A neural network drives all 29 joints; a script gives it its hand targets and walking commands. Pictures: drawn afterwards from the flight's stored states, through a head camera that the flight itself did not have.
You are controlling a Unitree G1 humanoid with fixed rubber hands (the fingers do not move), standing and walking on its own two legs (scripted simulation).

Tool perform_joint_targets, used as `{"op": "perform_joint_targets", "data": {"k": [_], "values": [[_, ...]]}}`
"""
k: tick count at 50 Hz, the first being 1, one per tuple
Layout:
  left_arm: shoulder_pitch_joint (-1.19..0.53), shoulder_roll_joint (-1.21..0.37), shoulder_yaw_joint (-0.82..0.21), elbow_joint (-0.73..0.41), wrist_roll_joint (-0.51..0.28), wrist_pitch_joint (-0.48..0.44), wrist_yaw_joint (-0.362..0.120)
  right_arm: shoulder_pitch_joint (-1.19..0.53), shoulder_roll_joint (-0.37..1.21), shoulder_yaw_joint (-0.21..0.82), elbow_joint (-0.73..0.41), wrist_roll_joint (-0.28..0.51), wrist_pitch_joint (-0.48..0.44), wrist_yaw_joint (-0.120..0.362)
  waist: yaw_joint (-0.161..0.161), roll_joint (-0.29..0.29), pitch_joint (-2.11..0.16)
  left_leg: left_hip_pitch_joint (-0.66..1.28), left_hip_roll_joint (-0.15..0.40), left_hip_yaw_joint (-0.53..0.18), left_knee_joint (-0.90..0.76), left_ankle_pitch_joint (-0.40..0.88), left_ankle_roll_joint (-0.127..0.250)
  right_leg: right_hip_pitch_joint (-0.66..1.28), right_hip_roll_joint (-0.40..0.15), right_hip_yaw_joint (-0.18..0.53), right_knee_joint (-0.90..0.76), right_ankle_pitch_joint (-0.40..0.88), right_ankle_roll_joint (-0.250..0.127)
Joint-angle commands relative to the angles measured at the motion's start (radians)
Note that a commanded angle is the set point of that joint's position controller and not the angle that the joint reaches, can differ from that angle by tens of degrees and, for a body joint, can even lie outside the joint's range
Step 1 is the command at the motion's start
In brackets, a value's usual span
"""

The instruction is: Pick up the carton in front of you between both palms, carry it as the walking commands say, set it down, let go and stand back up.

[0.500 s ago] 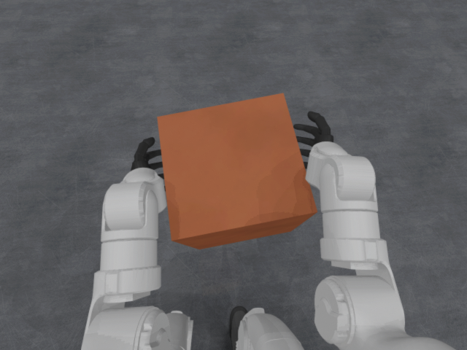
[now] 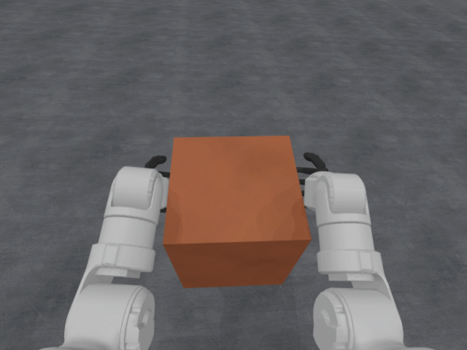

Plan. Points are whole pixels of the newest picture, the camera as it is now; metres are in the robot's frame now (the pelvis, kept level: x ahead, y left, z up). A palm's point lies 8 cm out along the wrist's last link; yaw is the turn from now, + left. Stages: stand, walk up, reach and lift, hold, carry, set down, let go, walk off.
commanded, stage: carry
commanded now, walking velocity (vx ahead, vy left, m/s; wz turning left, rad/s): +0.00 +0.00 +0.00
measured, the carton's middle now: (232, 217) +0.37 +0.00 +0.01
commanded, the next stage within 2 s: none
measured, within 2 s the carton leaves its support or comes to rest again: neither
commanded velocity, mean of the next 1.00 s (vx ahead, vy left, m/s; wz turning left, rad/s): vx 0.00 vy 0.00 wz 0.00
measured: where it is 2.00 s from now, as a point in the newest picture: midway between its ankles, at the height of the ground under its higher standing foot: outside the picture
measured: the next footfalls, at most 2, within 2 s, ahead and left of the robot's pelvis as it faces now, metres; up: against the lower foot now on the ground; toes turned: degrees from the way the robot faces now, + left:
right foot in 0.02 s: +0.04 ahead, -0.13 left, +0.00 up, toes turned +5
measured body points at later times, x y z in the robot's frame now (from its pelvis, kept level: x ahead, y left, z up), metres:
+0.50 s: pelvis +0.00 -0.04 -0.01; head +0.03 -0.03 +0.44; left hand +0.38 +0.10 +0.09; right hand +0.39 -0.19 +0.11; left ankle +0.00 +0.09 -0.74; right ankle +0.00 -0.13 -0.74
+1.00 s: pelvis -0.04 -0.03 -0.01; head -0.09 -0.03 +0.44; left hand +0.31 +0.12 +0.12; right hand +0.32 -0.17 +0.14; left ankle +0.00 +0.09 -0.74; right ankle +0.00 -0.13 -0.74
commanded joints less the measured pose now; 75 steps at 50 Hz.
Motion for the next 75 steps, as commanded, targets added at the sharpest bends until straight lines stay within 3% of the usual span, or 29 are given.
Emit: {"op": "perform_joint_targets", "data": {"k": [1,3,6,10,11,13,15,17,21,22,23,24,26,31,34,35,38,40,46,49,52,55,56,59,61,62,64,67,75], "values": [[-0.812,-1.143,-0.394,-0.169,-0.456,-0.073,-0.307,-0.71,1.122,0.444,0.065,0.479,0.024,0.417,-0.001,0.104,-0.416,0.167,0.11,-0.094,0.026,0.459,0.006,0.167,-0.12,0.081,0.016,0.462,-0.057],[-0.805,-1.158,-0.369,-0.123,-0.472,-0.069,-0.318,-0.673,1.096,0.406,0.083,0.434,0.028,0.402,0.013,0.045,-0.419,0.117,0.095,-0.076,0.035,0.28,-0.003,0.181,-0.155,0.086,-0.01,0.557,-0.06],[-0.871,-1.14,-0.354,-0.115,-0.472,-0.083,-0.321,-0.64,1.127,0.365,0.202,0.423,0.028,0.402,0.009,-0.016,-0.424,0.118,0.091,-0.072,0.095,0.35,-0.021,0.197,-0.159,0.087,0.0,0.64,-0.054],[-0.836,-1.149,-0.293,-0.187,-0.47,-0.082,-0.308,-0.763,1.198,0.439,0.043,0.501,0.021,0.389,0.002,-0.096,-0.452,0.094,0.064,-0.036,0.098,0.181,-0.022,0.247,-0.172,0.079,-0.01,0.75,-0.064],[-0.85,-1.125,-0.296,-0.179,-0.452,-0.079,-0.307,-0.722,1.167,0.42,0.065,0.482,0.015,0.384,0.007,-0.132,-0.457,0.059,0.062,-0.032,0.119,0.189,-0.029,0.295,-0.175,0.082,0.002,0.916,-0.068],[-0.826,-1.147,-0.3,-0.19,-0.454,-0.068,-0.311,-0.779,1.198,0.47,0.04,0.499,0.033,0.371,0.004,-0.097,-0.47,0.063,0.043,-0.02,0.093,0.071,-0.037,0.307,-0.177,0.092,-0.013,0.844,-0.086],[-0.814,-1.079,-0.28,-0.137,-0.411,-0.055,-0.314,-0.709,1.174,0.437,0.132,0.464,0.037,0.373,0.01,-0.168,-0.433,0.046,0.047,-0.033,0.084,0.087,-0.041,0.324,-0.186,0.097,-0.025,0.896,-0.066],[-0.899,-1.126,-0.324,-0.214,-0.468,-0.067,-0.314,-0.8,1.176,0.451,0.016,0.498,0.022,0.378,0.018,-0.099,-0.517,0.106,0.057,-0.027,0.089,0.271,-0.031,0.327,-0.157,0.07,0.032,0.932,-0.078],[-0.972,-1.114,-0.343,-0.277,-0.485,-0.033,-0.3,-0.747,1.197,0.428,0.054,0.491,0.059,0.366,0.017,-0.066,-0.525,0.139,0.069,-0.024,0.077,0.238,-0.031,0.314,-0.155,0.082,0.023,0.756,-0.089],[-0.904,-1.137,-0.351,-0.203,-0.479,-0.025,-0.303,-0.794,1.152,0.452,-0.025,0.486,0.047,0.364,0.01,-0.018,-0.539,0.144,0.093,-0.051,0.106,0.343,-0.009,0.316,-0.151,0.071,0.026,0.763,-0.083],[-0.988,-1.133,-0.39,-0.319,-0.516,-0.032,-0.303,-0.797,1.174,0.452,-0.033,0.503,0.054,0.366,0.02,-0.048,-0.551,0.151,0.097,-0.049,0.102,0.443,-0.013,0.279,-0.149,0.065,0.052,0.771,-0.083],[-0.878,-1.138,-0.352,-0.211,-0.469,-0.005,-0.311,-0.769,1.138,0.432,-0.011,0.457,0.067,0.362,0.001,0.015,-0.556,0.195,0.115,-0.058,0.081,0.444,-0.013,0.24,-0.132,0.047,0.032,0.596,-0.08],[-0.961,-1.132,-0.399,-0.316,-0.487,-0.013,-0.312,-0.71,1.158,0.427,0.056,0.448,0.076,0.377,0.007,0.126,-0.533,0.24,0.139,-0.087,0.081,0.45,0.012,0.183,-0.13,0.075,0.007,0.38,-0.074],[-0.846,-1.17,-0.351,-0.088,-0.442,-0.014,-0.346,-0.731,1.143,0.414,0.083,0.409,0.053,0.395,-0.002,0.05,-0.484,0.223,0.158,-0.09,0.054,0.561,0.021,0.125,-0.087,0.019,0.014,0.214,-0.046],[-0.865,-1.219,-0.333,-0.077,-0.46,-0.028,-0.36,-0.779,1.155,0.436,0.048,0.431,0.037,0.401,0.009,0.052,-0.434,0.158,0.156,-0.104,0.032,0.341,0.027,0.132,-0.106,0.051,-0.036,0.155,-0.051],[-0.924,-1.168,-0.353,-0.187,-0.475,-0.046,-0.356,-0.758,1.181,0.429,0.091,0.444,0.041,0.404,0.008,0.068,-0.437,0.152,0.154,-0.101,0.02,0.318,0.027,0.134,-0.109,0.061,-0.042,0.166,-0.061],[-0.944,-1.175,-0.342,-0.135,-0.482,-0.044,-0.334,-0.795,1.133,0.41,0.037,0.43,0.03,0.39,0.002,0.07,-0.416,0.169,0.116,-0.064,0.042,0.256,-0.011,0.108,-0.118,0.062,-0.053,0.265,-0.06],[-0.869,-1.19,-0.303,-0.062,-0.447,-0.046,-0.342,-0.838,1.125,0.435,0.002,0.438,0.032,0.386,0.003,-0.038,-0.374,0.109,0.128,-0.084,-0.001,0.146,0.003,0.128,-0.124,0.064,-0.081,0.192,-0.058],[-0.779,-1.129,-0.206,0.03,-0.399,-0.058,-0.358,-0.728,1.114,0.339,0.172,0.402,0.02,0.406,0.009,0.014,-0.322,0.068,0.111,-0.082,-0.037,0.061,-0.008,0.101,-0.132,0.074,-0.125,0.072,-0.051],[-0.829,-1.107,-0.192,0.028,-0.384,-0.07,-0.355,-0.766,1.123,0.33,0.197,0.408,0.015,0.41,0.004,-0.045,-0.256,0.019,0.12,-0.096,-0.074,0.018,-0.015,0.061,-0.114,0.05,-0.156,-0.039,-0.038],[-0.898,-1.1,-0.236,-0.073,-0.436,-0.073,-0.329,-0.783,1.141,0.318,0.157,0.442,0.017,0.401,0.004,0.05,-0.284,0.022,0.104,-0.066,-0.068,-0.022,-0.018,0.076,-0.126,0.053,-0.155,-0.013,-0.034],[-0.888,-1.121,-0.261,-0.105,-0.451,-0.077,-0.323,-0.747,1.133,0.307,0.137,0.44,0.017,0.397,0.009,0.039,-0.29,0.046,0.119,-0.087,-0.086,-0.105,-0.019,0.035,-0.114,0.065,-0.171,-0.082,-0.036],[-0.939,-1.083,-0.261,-0.084,-0.436,-0.071,-0.325,-0.686,1.092,0.246,0.303,0.374,0.031,0.402,0.008,0.097,-0.288,0.056,0.117,-0.101,-0.099,-0.105,-0.009,0.035,-0.122,0.076,-0.162,-0.085,-0.04],[-0.94,-1.137,-0.311,-0.124,-0.468,-0.07,-0.319,-0.695,1.123,0.289,0.191,0.399,0.019,0.4,-0.002,0.107,-0.353,0.06,0.152,-0.131,-0.112,-0.093,0.003,0.075,-0.083,0.026,-0.117,0.006,-0.035],[-1.063,-1.124,-0.309,-0.273,-0.494,-0.069,-0.308,-0.746,1.184,0.341,0.135,0.442,0.032,0.396,0.009,0.012,-0.394,0.075,0.115,-0.098,-0.072,0.023,0.006,0.093,-0.104,0.026,-0.109,0.015,-0.044],[-0.935,-1.162,-0.288,-0.132,-0.473,-0.047,-0.321,-0.811,1.129,0.359,0.067,0.441,0.033,0.389,0.007,0.043,-0.375,0.094,0.131,-0.104,-0.085,-0.013,0.006,0.056,-0.091,0.029,-0.114,0.012,-0.043],[-0.923,-1.152,-0.289,-0.19,-0.495,-0.05,-0.324,-0.78,1.17,0.385,0.04,0.45,0.048,0.369,0.013,0.064,-0.398,0.089,0.126,-0.077,-0.047,0.016,0.005,0.084,-0.109,0.049,-0.131,0.058,-0.04],[-0.877,-1.174,-0.26,-0.086,-0.453,-0.016,-0.328,-0.878,1.155,0.436,-0.052,0.469,0.048,0.36,0.008,-0.008,-0.4,0.086,0.113,-0.089,-0.049,0.063,-0.01,0.09,-0.117,0.047,-0.121,0.065,-0.046],[-0.826,-1.166,-0.241,-0.018,-0.433,-0.032,-0.359,-0.797,1.126,0.407,0.023,0.418,0.05,0.375,0.008,-0.002,-0.385,0.092,0.126,-0.089,-0.048,0.063,0.002,0.079,-0.126,0.049,-0.117,0.026,-0.05]]}}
